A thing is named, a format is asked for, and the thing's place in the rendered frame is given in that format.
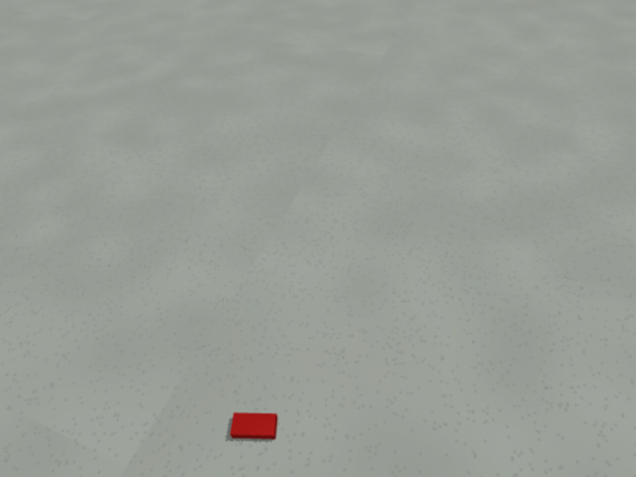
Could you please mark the small box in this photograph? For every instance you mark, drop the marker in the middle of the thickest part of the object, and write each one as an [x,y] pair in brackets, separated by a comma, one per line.
[254,425]

